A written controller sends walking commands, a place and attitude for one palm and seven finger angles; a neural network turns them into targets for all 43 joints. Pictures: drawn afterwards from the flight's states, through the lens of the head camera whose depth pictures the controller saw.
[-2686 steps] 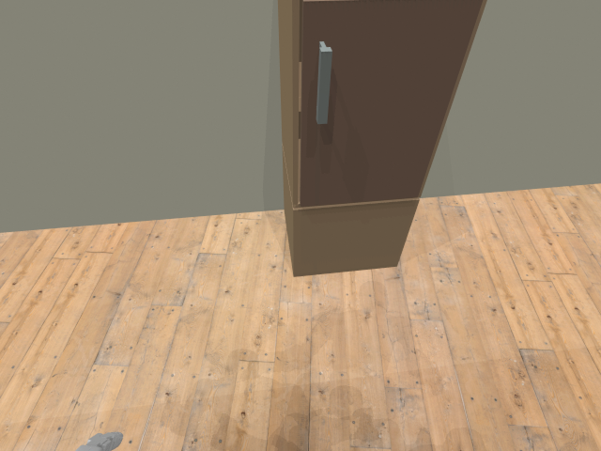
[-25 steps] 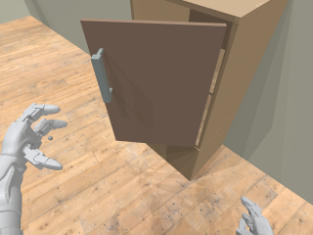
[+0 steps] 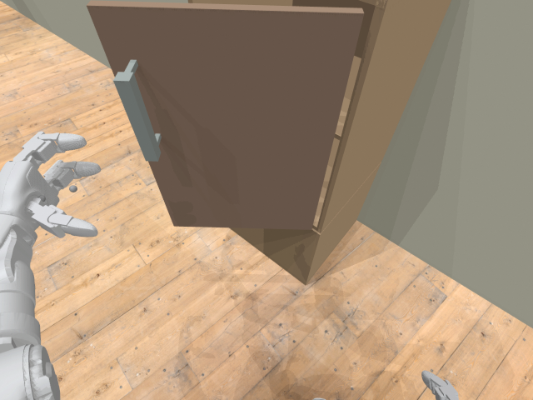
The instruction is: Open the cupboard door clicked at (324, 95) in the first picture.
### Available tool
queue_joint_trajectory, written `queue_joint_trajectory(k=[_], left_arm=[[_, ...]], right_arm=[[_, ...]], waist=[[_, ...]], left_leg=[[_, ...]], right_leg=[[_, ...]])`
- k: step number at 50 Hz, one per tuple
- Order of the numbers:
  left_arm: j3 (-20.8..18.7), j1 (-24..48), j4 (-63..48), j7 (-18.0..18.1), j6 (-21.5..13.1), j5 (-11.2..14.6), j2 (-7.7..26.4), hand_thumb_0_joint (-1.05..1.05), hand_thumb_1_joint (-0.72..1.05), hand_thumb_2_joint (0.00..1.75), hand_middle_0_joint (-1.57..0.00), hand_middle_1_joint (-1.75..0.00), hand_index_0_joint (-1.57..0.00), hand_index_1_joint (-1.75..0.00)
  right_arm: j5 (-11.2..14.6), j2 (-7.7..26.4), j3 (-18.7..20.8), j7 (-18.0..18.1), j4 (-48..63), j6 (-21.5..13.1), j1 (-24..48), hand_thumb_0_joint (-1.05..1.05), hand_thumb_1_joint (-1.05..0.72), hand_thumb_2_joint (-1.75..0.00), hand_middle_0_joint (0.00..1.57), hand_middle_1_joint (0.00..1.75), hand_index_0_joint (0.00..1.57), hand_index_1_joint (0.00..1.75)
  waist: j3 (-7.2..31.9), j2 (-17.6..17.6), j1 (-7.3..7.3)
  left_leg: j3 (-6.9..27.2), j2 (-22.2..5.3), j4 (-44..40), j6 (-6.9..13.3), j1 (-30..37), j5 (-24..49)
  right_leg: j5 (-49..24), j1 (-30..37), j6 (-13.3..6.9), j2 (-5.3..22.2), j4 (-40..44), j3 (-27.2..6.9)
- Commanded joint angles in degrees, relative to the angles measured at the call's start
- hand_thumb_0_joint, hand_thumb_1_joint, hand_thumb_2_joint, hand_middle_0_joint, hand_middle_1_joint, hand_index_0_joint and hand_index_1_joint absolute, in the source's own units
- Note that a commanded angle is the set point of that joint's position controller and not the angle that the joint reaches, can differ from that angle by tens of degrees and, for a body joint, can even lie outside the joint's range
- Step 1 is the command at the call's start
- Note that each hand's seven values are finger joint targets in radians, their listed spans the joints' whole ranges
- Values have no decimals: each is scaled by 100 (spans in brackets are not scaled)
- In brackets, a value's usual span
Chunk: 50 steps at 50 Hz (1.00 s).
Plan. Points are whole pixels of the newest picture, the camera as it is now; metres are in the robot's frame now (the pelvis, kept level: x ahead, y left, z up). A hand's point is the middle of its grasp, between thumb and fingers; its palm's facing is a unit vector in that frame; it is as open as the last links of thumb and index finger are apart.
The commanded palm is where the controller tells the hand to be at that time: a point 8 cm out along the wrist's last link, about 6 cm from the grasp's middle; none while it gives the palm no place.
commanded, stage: move the hooked fingers beside the handle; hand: left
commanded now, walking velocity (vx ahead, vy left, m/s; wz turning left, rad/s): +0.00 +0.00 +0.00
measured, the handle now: (143, 113) +0.57 +0.24 +0.10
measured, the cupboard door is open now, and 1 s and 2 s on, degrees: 38 38 38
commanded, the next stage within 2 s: slide the fingers in behind the handle in 1.82 s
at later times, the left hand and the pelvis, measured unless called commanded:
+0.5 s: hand (86, 157) +0.44 +0.29 +0.11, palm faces +0.01 -1.00 +0.00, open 14.0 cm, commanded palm +0.42 +0.34 +0.11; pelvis +0.01 +0.02 +0.00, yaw +0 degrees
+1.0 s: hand (101, 126) +0.51 +0.29 +0.11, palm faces +0.01 -1.00 -0.01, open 14.0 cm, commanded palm +0.50 +0.34 +0.11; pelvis +0.01 +0.02 -0.01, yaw -1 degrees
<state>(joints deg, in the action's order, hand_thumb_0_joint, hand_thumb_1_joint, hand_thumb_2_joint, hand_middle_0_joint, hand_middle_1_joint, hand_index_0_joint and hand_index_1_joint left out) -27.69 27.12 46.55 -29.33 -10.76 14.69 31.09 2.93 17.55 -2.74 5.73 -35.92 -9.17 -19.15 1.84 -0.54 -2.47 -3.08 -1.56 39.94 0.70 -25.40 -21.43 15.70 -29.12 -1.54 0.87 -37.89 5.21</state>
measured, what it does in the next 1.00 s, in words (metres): stands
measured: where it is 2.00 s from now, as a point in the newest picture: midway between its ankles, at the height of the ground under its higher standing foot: outside the picture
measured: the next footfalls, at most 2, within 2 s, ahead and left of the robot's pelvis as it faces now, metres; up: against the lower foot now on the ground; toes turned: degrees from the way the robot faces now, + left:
none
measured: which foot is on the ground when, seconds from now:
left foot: down 0.00-1.00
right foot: down 0.00-1.00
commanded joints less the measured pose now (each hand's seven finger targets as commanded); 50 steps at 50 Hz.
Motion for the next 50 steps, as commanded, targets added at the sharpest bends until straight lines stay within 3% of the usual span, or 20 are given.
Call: queue_joint_trajectory(k=[1, 3, 5, 8, 10, 11, 14, 16, 18, 20, 23, 26, 28, 30, 35, 38, 40, 47, 49, 50], left_arm=[[-508, 2281, -911, -36, -472, 72, 2196, 0, -50, 30, -30, -120, -30, -120], [-398, 2435, -1023, -56, -563, 40, 2121, 0, -50, 30, -30, -120, -30, -120], [-435, 2484, -928, -132, -603, 90, 2163, 0, -50, 30, -30, -120, -30, -120], [-219, 2629, -762, -175, -604, 102, 1926, 0, -50, 30, -30, -120, -30, -120], [-227, 2677, -474, -200, -519, 105, 1970, 0, -50, 30, -30, -120, -30, -120], [-71, 2722, -315, -190, -469, 79, 1809, 0, -50, 30, -30, -120, -30, -120], [-85, 2979, -322, -88, -475, 1, 1891, 0, -50, 30, -30, -120, -30, -120], [10, 3282, -316, 6, -534, -93, 1849, 0, -50, 30, -30, -120, -30, -120], [-71, 3509, -293, 124, -636, -145, 1952, 0, -50, 30, -30, -120, -30, -120], [-160, 3857, -254, 172, -753, -179, 2136, 0, -50, 30, -30, -120, -30, -120], [-129, 3800, -46, 210, -833, -245, 2072, 0, -50, 30, -30, -120, -30, -120], [-112, 4025, 254, 193, -819, -361, 2190, 0, -50, 30, -30, -120, -30, -120], [56, 4075, 481, 193, -766, -388, 1996, 0, -50, 30, -30, -120, -30, -120], [-111, 4281, 619, 187, -765, -393, 2253, 0, -50, 30, -30, -120, -30, -120], [-128, 4430, 541, 174, -872, -425, 2312, 0, -50, 30, -30, -120, -30, -120], [-92, 4691, 909, 201, -840, -483, 2357, 0, -50, 30, -30, -120, -30, -120], [-158, 4952, 890, 198, -856, -537, 2559, 0, -50, 30, -30, -120, -30, -120], [-473, 5068, 1218, 183, -878, -727, 3254, 0, -50, 30, -30, -120, -30, -120], [-334, 5261, 1417, 127, -834, -731, 3181, 0, -50, 30, -30, -120, -30, -120], [-281, 5387, 1453, 92, -802, -771, 3206, 0, -50, 30, -30, -120, -30, -120]], right_arm=[[14, 882, 321, 19, 708, -193, -125, 0, -90, -90, 20, 30, 20, 30], [5, 860, 335, 8, 701, -165, -184, 0, -90, -90, 20, 30, 20, 30], [-7, 885, 353, -3, 703, -115, -274, 0, -90, -90, 20, 30, 20, 30], [12, 901, 369, -7, 656, -61, -317, 0, -90, -90, 20, 30, 20, 30], [10, 942, 360, -14, 637, -3, -398, 0, -90, -90, 20, 30, 20, 30], [15, 936, 352, -24, 629, 27, -398, 0, -90, -90, 20, 30, 20, 30], [-15, 959, 368, -44, 647, 80, -480, 0, -90, -90, 20, 30, 20, 30], [-35, 930, 367, -61, 607, 126, -534, 0, -90, -90, 20, 30, 20, 30], [-65, 939, 370, -66, 590, 168, -597, 0, -90, -90, 20, 30, 20, 30], [-75, 948, 364, -66, 536, 222, -656, 0, -90, -90, 20, 30, 20, 30], [-91, 930, 364, -87, 502, 275, -711, 0, -90, -90, 20, 30, 20, 30], [-113, 959, 359, -105, 427, 370, -817, 0, -90, -90, 20, 30, 20, 30], [-113, 957, 355, -119, 416, 426, -852, 0, -90, -90, 20, 30, 20, 30], [-126, 1000, 356, -118, 398, 497, -936, 0, -90, -90, 20, 30, 20, 30], [-166, 996, 386, -161, 381, 649, -1098, 0, -90, -90, 20, 30, 20, 30], [-162, 1015, 381, -155, 300, 759, -1172, 0, -90, -90, 20, 30, 20, 30], [-169, 1033, 370, -143, 301, 819, -1204, 0, -90, -90, 20, 30, 20, 30], [-199, 1077, 334, -142, 333, 993, -1379, 0, -90, -90, 20, 30, 20, 30], [-190, 1083, 314, -120, 325, 1050, -1430, 0, -90, -90, 20, 30, 20, 30], [-188, 1085, 303, -125, 309, 1069, -1443, 0, -90, -90, 20, 30, 20, 30]], waist=[[1784, -441, 42], [2020, -731, 17], [2145, -497, -3], [1988, -597, -67], [1823, -376, -85], [1699, -374, -127], [1823, -539, -107], [1914, -605, -191], [2026, -408, -217], [2183, -558, -252], [2304, -694, -236], [2263, -761, -291], [2096, -657, -365], [2206, -510, -381], [2576, -796, -387], [2281, -466, -545], [2390, -749, -556], [2657, -745, -577], [2515, -657, -709], [2497, -915, -728]], left_leg=[[263, 186, -550, 103, -45, 1270], [258, 184, -513, 95, 158, 1450], [291, 156, -477, 103, 214, 1646], [334, 139, -505, 82, 255, 1620], [375, 118, -513, 75, 198, 1686], [378, 116, -534, 70, 143, 1529], [416, 116, -500, 39, 247, 1692], [468, 84, -487, 4, 384, 1807], [491, 65, -447, 9, 342, 1823], [516, 53, -401, -22, 445, 1953], [539, 27, -339, -59, 593, 2227], [592, 1, -278, -100, 588, 2444], [595, -16, -276, -88, 513, 2355], [601, -23, -237, -82, 415, 2462], [615, -50, -97, -140, 704, 3084], [579, -38, -91, -48, 304, 2626], [566, -22, -89, -39, 317, 2545], [501, 20, 44, 51, -74, 2367], [498, 21, 69, 78, -182, 2308], [476, 26, 78, 77, -184, 2244]], right_leg=[[-1134, 1395, 22, -29, 367, -565], [-1303, 1327, 11, -48, 327, -533], [-1506, 1351, 10, -94, 273, -493], [-1382, 1060, -8, -109, 292, -411], [-1390, 944, -15, -129, 281, -361], [-1228, 792, -7, -130, 301, -341], [-1235, 702, -47, -132, 235, -319], [-1211, 549, -27, -135, 225, -284], [-1231, 566, -4, -136, 193, -294], [-1275, 558, -17, -156, 143, -301], [-1350, 458, -16, -153, 106, -291], [-1347, 299, -13, -163, 66, -267], [-1268, 129, 0, -165, 87, -239], [-1378, 241, 8, -182, 44, -247], [-1626, 168, 13, -214, -19, -256], [-1564, 142, 39, -215, 20, -271], [-1545, 149, 22, -217, -8, -293], [-1760, 414, 35, -218, -67, -388], [-1785, 336, 30, -229, -76, -380], [-1745, 266, 43, -225, -54, -403]])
